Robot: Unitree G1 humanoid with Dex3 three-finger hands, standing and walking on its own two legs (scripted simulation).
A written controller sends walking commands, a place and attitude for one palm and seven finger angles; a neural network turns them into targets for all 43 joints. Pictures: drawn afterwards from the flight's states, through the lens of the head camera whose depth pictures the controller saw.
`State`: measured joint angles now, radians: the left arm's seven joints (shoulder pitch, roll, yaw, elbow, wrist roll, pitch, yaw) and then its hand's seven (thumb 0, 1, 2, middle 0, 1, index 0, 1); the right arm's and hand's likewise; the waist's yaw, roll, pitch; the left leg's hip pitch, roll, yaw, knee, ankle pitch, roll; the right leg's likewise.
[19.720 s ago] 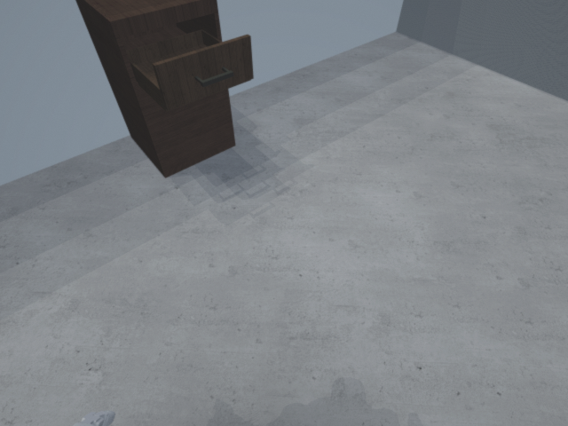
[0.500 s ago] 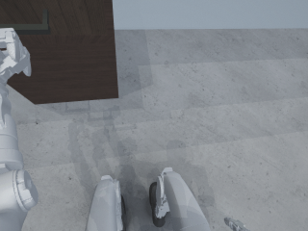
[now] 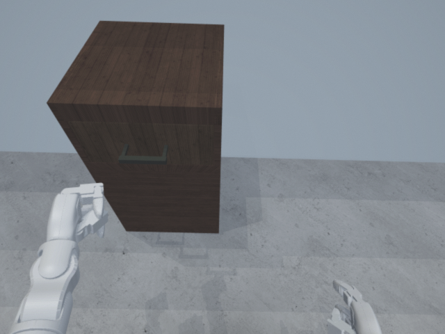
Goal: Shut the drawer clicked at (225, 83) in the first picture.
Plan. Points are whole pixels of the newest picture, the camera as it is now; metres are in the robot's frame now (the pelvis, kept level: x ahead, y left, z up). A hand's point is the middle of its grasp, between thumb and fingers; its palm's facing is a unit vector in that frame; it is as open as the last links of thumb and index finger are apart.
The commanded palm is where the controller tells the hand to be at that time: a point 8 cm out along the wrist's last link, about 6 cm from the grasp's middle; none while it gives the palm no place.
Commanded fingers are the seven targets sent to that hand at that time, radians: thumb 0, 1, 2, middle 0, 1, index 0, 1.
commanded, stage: draw the hand back to the body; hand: left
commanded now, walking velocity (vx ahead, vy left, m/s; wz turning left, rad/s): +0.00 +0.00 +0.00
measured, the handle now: (144, 154) +0.59 +0.24 -0.12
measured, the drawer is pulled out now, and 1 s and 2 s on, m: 0.00 0.00 0.00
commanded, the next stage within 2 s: step back with the hand held close in 0.70 s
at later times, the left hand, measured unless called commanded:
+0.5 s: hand (32, 244) +0.20 +0.22 +0.19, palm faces +0.38 -0.84 -0.39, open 3.3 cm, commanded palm +0.14 +0.26 +0.21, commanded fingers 0.00 0.90 0.90 -1.40 -1.60 -1.40 -1.60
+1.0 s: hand (27, 253) +0.18 +0.21 +0.21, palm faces +0.39 -0.80 -0.45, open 3.2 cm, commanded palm +0.12 +0.25 +0.21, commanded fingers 0.00 0.90 0.90 -1.40 -1.60 -1.40 -1.60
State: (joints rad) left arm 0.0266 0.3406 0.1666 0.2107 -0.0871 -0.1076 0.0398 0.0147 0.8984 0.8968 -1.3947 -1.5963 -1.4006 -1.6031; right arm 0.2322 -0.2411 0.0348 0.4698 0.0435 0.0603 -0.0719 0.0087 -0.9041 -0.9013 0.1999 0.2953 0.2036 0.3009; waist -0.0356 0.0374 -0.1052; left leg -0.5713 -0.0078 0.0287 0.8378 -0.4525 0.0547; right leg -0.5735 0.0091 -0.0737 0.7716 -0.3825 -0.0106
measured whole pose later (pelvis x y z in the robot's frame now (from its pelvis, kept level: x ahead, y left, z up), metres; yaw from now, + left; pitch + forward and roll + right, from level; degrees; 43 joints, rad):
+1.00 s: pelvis -0.01 -0.03 +0.04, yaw +0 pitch -1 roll -1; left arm 0.55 0.34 0.36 -0.44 -0.05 -0.23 0.11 0.01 0.89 0.90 -1.40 -1.60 -1.41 -1.60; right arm 0.22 -0.24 -0.01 0.60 0.01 -0.08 -0.05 0.01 -0.90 -0.90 0.20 0.30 0.20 0.30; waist 0.00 0.08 0.00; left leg -0.18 0.02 0.02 0.49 -0.29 0.01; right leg -0.19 0.05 -0.07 0.42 -0.22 -0.05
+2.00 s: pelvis -0.10 +0.00 +0.01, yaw +1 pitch +1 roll -2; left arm 0.59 0.41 0.43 -0.62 0.00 -0.32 0.14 0.01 0.89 0.90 -1.40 -1.60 -1.41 -1.60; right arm 0.21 -0.22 -0.03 0.57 -0.01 -0.09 -0.06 0.01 -0.90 -0.90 0.20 0.30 0.21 0.30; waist -0.03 -0.01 0.04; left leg -0.47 -0.02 0.03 0.70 -0.28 0.07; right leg -0.45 0.04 -0.01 0.60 -0.17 0.00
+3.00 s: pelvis -0.28 +0.00 +0.03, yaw -3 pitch +0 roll -2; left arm 0.67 0.43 0.38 -0.69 -0.06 -0.23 0.13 0.01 0.89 0.90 -1.40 -1.60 -1.41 -1.60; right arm 0.24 -0.16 0.02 0.64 -0.01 -0.07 -0.05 0.01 -0.90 -0.90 0.20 0.30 0.21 0.30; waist 0.00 -0.04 -0.04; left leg -0.52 0.00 0.00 0.81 -0.29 -0.01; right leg -0.18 0.02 -0.04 0.51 -0.33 0.00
